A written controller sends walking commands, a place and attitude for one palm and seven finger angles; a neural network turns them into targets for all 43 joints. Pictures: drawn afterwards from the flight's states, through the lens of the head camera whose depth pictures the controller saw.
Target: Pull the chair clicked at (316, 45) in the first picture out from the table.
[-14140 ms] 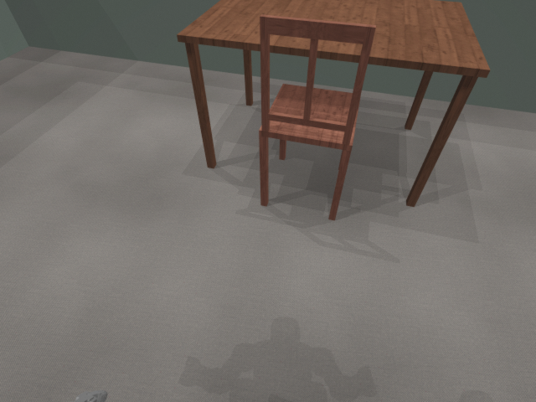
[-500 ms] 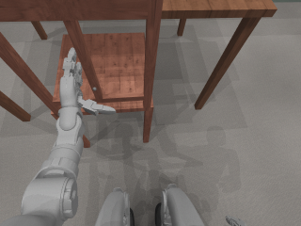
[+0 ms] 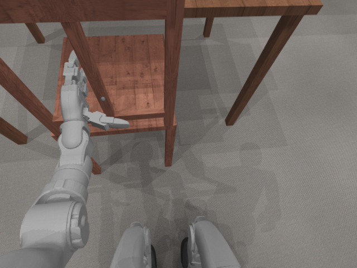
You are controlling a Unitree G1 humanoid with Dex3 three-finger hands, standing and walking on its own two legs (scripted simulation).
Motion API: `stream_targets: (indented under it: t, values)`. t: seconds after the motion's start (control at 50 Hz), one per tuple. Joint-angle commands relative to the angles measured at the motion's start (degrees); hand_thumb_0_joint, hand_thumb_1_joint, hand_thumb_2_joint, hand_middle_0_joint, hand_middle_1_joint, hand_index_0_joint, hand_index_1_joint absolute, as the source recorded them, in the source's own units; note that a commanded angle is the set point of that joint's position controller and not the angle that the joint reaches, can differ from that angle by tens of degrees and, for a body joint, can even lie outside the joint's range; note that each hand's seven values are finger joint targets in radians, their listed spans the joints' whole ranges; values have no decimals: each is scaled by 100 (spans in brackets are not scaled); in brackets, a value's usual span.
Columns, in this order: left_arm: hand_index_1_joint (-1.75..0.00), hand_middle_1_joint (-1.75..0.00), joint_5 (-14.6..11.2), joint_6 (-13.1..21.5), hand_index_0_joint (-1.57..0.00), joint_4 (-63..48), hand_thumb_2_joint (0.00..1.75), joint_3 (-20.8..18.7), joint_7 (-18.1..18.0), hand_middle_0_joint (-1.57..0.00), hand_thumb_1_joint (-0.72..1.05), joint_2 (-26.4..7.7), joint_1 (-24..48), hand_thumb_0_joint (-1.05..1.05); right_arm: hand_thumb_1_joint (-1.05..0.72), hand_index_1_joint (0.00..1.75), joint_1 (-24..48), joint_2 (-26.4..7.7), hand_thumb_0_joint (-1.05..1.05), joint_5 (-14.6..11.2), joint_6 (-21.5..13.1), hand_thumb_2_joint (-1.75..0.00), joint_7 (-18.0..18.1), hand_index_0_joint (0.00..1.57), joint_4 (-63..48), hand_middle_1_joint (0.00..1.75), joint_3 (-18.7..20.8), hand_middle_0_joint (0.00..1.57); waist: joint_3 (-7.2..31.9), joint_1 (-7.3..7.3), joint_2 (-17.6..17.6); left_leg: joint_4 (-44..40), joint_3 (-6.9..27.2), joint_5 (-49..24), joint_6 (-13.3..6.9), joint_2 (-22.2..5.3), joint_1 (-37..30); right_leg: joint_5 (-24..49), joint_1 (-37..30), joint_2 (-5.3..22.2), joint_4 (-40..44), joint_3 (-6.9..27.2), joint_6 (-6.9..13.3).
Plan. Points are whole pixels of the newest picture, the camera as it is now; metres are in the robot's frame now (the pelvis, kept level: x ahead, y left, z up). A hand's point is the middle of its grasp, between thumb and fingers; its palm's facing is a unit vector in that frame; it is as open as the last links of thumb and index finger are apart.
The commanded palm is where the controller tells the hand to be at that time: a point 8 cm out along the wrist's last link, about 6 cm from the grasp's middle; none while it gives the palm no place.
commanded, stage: push the fingers through the gap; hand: left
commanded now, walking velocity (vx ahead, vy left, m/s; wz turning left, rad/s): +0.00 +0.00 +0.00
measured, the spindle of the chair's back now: (95, 79) +0.52 +0.16 +0.05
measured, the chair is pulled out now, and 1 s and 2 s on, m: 0.00 0.00 0.03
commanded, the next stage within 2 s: hook a spindle and tug to test in 0.04 s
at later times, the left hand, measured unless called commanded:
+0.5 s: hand (109, 96) +0.49 +0.13 +0.03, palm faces +0.08 -1.00 -0.02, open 15.4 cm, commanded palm +0.45 +0.18 +0.03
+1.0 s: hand (107, 96) +0.49 +0.13 +0.03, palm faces +0.10 -1.00 -0.01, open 6.0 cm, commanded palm +0.45 +0.17 +0.03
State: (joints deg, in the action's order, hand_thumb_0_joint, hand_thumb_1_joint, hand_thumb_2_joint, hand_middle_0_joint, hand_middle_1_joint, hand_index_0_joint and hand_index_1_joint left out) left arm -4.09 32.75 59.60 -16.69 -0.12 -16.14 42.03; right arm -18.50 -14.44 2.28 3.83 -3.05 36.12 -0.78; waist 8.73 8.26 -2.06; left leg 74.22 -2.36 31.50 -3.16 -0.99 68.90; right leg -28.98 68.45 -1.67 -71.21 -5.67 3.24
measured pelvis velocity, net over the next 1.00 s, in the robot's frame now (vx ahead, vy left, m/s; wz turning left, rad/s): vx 0.00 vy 0.00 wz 0.00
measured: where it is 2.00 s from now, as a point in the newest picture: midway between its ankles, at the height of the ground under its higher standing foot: outside the picture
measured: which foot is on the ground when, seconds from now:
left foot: down 0.00-1.00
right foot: down 0.00-1.00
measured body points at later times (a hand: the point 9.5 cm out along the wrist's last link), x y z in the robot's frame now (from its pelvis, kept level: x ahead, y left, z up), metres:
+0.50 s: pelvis +0.00 +0.00 +0.00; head +0.15 +0.01 +0.42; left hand +0.48 +0.18 +0.03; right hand +0.05 -0.25 -0.13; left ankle +0.03 +0.09 -0.62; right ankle +0.04 -0.09 -0.62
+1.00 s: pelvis +0.00 +0.00 +0.00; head +0.15 +0.01 +0.43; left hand +0.48 +0.19 +0.03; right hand +0.05 -0.26 -0.12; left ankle +0.03 +0.09 -0.62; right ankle +0.04 -0.09 -0.62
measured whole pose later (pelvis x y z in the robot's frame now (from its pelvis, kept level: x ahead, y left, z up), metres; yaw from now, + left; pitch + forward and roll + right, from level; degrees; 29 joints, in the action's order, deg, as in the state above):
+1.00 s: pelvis +0.00 +0.00 +0.00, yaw +0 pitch +26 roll -2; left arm -3.7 32.6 59.9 -15.2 -2.2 -15.1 43.0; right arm -17.5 -14.5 2.6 4.5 -3.6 35.7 -0.3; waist 8.9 8.3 -2.1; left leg 74.4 -2.2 32.0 -3.2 -0.8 68.9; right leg -29.5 68.4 -1.7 -71.3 -5.6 3.1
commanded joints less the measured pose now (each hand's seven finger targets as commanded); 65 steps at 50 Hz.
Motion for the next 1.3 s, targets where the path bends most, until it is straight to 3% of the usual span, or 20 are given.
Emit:
stream_targets:
  t: [0.0, 0.08, 0.12, 0.16, 0.24, 0.26, 0.34, 0.42, 0.52, 0.54, 0.58, 0.6, 0.62, 0.74, 0.92, 0.98, 1.02, 1.1, 1.18, 1.28]
  values:
    - [-8, -8, 105, 443, -6, -1022, 30, 51, 1, -6, -50, -902, 2461, 0, -90, 30, -721, -946, 0, -3, -97, -90, 81, 20, -295, 30, 368, 20, 2647, 220, -302, -816, 569, -1693, 148, 60, -1780, 1406, -1474, 0, 946, 573, -166]
    - [-8, -8, 108, 463, -6, -1037, 30, 18, -57, -6, -50, -882, 2377, 0, -90, 30, -708, -942, 0, 13, -75, -90, 58, 20, -353, 30, 361, 20, 2896, 133, -504, -839, 619, -1920, 183, 58, -2050, 1504, -1423, -8, 875, 538, -143]
    - [-8, -8, 118, 441, -6, -971, 30, 37, -90, -6, -50, -846, 2444, 0, -90, 30, -714, -956, 0, 23, -43, -90, 48, 20, -337, 30, 368, 20, 2786, 197, -380, -826, 648, -1933, 179, 41, -2021, 1509, -1359, -14, 870, 504, -153]
    - [-19, -19, 114, 468, -10, -1101, 30, -17, -107, -10, -50, -855, 2337, 0, -90, 30, -719, -948, 0, 32, -30, -90, 34, 20, -388, 30, 383, 20, 3062, 117, -377, -813, 637, -2144, 182, 45, -2149, 1694, -1498, -9, 824, 511, -150]
    - [-41, -41, 145, 392, -17, -917, 30, 94, -140, -17, -50, -711, 2306, 0, -90, 30, -723, -928, 0, 25, 26, -90, 21, 20, -407, 30, 369, 20, 2787, 210, -179, -816, 636, -2064, 162, 46, -1947, 1702, -1492, -17, 834, 509, -161]
    - [-46, -46, 172, 398, -18, -952, 30, -33, -167, -18, -50, -879, 2266, 0, -90, 30, -698, -946, 0, 18, 35, -90, 28, 20, -415, 30, 375, 20, 2828, 142, -218, -807, 620, -2015, 167, 41, -1927, 1664, -1488, -14, 829, 527, -164]
    - [-68, -68, 139, 476, -25, -1256, 30, 23, -206, -25, -50, -817, 2458, 0, -90, 30, -686, -916, 0, 38, 15, -90, 30, 20, -440, 30, 378, 20, 3075, 172, -333, -788, 625, -2119, 171, 41, -2109, 1751, -1526, -12, 805, 539, -161]
    - [-90, -90, 166, 447, -32, -1124, 30, 79, -203, -32, -50, -743, 2426, 0, -90, 30, -677, -903, 0, 40, 21, -90, 29, 20, -404, 30, 375, 20, 2932, 194, -247, -769, 586, -1998, 153, 57, -1916, 1711, -1573, -11, 850, 558, -181]
    - [-118, -118, 123, 409, -41, -1115, 42, -69, -186, -41, -22, -883, 2190, 0, -90, 30, -687, -908, 0, 31, 14, -90, 32, 20, -424, 30, 368, 20, 3053, 97, -222, -795, 574, -2080, 171, 55, -1942, 1794, -1710, -19, 840, 557, -164]
    - [-123, -123, 96, 406, -43, -1134, 44, 29, -164, -43, -16, -772, 2233, 0, -90, 30, -689, -893, 0, 27, 6, -90, 36, 20, -437, 30, 363, 20, 3028, 161, -200, -783, 568, -2133, 155, 58, -1940, 1874, -1704, -26, 836, 577, -171]
    - [-134, -134, 112, 373, -46, -998, 49, -23, -147, -46, -5, -815, 2080, 0, -90, 30, -671, -890, 0, 14, 9, -90, 30, 20, -424, 30, 361, 20, 2851, 100, -226, -798, 527, -2005, 162, 71, -1796, 1789, -1720, -18, 871, 580, -164]
    - [-140, -140, 102, 369, -48, -1024, 52, 57, -136, -48, 0, -745, 2243, 0, -90, 30, -675, -881, 0, 18, 3, -90, 32, 20, -422, 30, 351, 20, 2805, 186, -113, -780, 512, -1903, 134, 80, -1687, 1756, -1754, -16, 901, 596, -185]
    - [-145, -145, 121, 380, -50, -1031, 54, -61, -143, -50, 6, -915, 2260, 0, -90, 30, -692, -896, 0, 15, 4, -90, 46, 20, -414, 30, 357, 20, 2785, 143, -95, -789, 517, -1826, 135, 81, -1613, 1696, -1800, -19, 901, 613, -177]
    - [-145, -145, 58, 456, -50, -1168, 68, 170, -72, -50, 40, -646, 2353, 0, -90, 30, -701, -873, 0, 17, -54, -90, 44, 20, -403, 30, 366, 20, 2927, 200, -269, -803, 554, -1923, 146, 76, -1897, 1708, -1680, -24, 887, 585, -163]
    - [-145, -145, 135, 440, -50, -1157, 90, 199, -114, -50, 90, -677, 2353, 0, -90, 30, -711, -921, 0, 27, -20, -90, 22, 20, -367, 30, 391, 20, 2924, 178, -324, -826, 632, -2058, 180, 44, -2064, 1694, -1511, -22, 850, 513, -149]
    - [-145, -145, 124, 427, -50, -1196, 90, 343, -110, -50, 90, -459, 2221, 0, -90, 30, -693, -895, 0, 21, -12, -90, 0, 20, -396, 30, 402, 20, 2997, 173, -330, -809, 616, -2157, 179, 48, -2155, 1770, -1499, -28, 855, 511, -156]
    - [-145, -145, 113, 431, -50, -1292, 90, 184, -124, -50, 90, -634, 2068, 0, -90, 30, -686, -913, 0, 24, -4, -90, -3, 20, -411, 30, 406, 20, 3043, 72, -328, -834, 598, -2118, 184, 55, -2107, 1760, -1629, -31, 861, 524, -143]
    - [-145, -145, 132, 398, -50, -1372, 90, 313, -101, -50, 90, -512, 1883, 0, -90, 30, -671, -884, 0, 10, 26, -90, -7, 20, -445, 30, 400, 20, 2926, 73, -290, -857, 562, -2202, 175, 58, -2055, 1911, -1702, -27, 861, 533, -146]
    - [-145, -145, 36, 345, -50, -1710, 90, 372, -83, -50, 90, -344, 1351, 0, -90, 30, -638, -856, 0, -10, 20, -90, -40, 20, -521, 30, 425, 20, 3165, -29, -343, -867, 541, -2588, 205, 34, -2328, 2218, -1822, -42, 841, 505, -141]
    - [-145, -145, -57, 272, -50, -2233, 90, 511, -96, -50, 90, -190, 634, 0, -90, 30, -587, -837, 0, -48, 9, -90, -80, 20, -610, 30, 449, 20, 3086, -134, -295, -962, 541, -2944, 240, -9, -2492, 2487, -1981, -55, 867, 464, -132]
